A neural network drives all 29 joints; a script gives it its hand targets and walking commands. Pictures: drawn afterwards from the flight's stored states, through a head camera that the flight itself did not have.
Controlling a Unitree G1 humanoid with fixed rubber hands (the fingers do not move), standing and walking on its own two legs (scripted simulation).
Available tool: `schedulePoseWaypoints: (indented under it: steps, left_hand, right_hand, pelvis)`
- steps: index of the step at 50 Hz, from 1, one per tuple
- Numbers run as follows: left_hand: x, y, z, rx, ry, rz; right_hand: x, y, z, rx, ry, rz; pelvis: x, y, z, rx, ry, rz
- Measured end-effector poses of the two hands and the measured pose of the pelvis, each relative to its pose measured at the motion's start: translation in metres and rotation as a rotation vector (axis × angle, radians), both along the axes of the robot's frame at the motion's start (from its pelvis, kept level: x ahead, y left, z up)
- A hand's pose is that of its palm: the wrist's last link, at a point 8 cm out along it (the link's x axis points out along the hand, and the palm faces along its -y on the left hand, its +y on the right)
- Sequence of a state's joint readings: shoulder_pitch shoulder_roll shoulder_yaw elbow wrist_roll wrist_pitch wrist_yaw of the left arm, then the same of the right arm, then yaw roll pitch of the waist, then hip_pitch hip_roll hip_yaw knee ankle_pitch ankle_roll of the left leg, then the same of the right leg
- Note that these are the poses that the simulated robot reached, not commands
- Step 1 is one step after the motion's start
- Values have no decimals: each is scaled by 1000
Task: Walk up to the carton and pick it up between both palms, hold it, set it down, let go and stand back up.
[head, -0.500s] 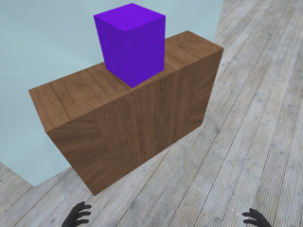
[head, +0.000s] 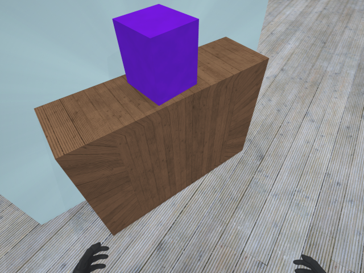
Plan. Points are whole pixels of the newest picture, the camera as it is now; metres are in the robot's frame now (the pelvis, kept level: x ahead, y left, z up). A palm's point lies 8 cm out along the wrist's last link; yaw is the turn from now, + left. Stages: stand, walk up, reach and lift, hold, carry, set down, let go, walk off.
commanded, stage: stand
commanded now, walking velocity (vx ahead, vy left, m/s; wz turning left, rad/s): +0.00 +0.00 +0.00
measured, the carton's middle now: (158, 54) +0.85 +0.11 +0.07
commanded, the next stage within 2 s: none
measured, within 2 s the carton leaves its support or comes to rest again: neither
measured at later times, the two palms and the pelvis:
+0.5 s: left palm out of the picture +0.13 +0.25 -0.08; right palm out of the picture +0.11 -0.28 -0.09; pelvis -0.01 +0.00 +0.00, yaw +0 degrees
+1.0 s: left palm out of the picture +0.11 +0.25 -0.08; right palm out of the picture +0.08 -0.28 -0.09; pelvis -0.03 +0.00 +0.00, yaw +0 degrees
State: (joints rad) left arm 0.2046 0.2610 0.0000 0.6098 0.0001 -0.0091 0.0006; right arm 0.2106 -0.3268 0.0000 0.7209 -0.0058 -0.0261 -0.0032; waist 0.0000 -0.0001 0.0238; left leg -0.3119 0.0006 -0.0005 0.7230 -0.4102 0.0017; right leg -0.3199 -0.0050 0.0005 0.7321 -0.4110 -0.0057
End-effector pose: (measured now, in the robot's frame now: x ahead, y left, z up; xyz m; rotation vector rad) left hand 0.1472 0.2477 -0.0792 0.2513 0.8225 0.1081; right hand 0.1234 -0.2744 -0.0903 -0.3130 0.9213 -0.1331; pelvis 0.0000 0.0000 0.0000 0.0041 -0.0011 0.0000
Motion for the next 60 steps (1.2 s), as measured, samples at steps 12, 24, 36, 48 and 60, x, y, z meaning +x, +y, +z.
schedulePoseWaypoints:
  steps: [12, 24, 36, 48, 60]
  left_hand:
    - [-3, 1, 1, 2, -3, 0]
    - [-12, 1, 0, 2, 1, 4]
    - [-24, 2, -2, 2, 10, 9]
    - [-36, 5, -5, -2, 22, 15]
    - [-49, 12, -9, -11, 41, 21]
  right_hand:
    - [-6, -1, -1, -1, 7, -4]
    - [-15, -2, -2, -1, 13, -9]
    - [-27, -3, -4, -2, 22, -16]
    - [-40, -2, -4, -4, 35, -22]
    - [-51, 3, -3, -11, 46, -26]
  pelvis:
    - [-3, 0, 0, 0, -5, 0]
    - [-10, 0, 0, 0, -14, 0]
    - [-18, 0, 0, 0, -26, 0]
    - [-27, 3, 0, -3, -36, 0]
    - [-35, 9, 1, -12, -40, 0]
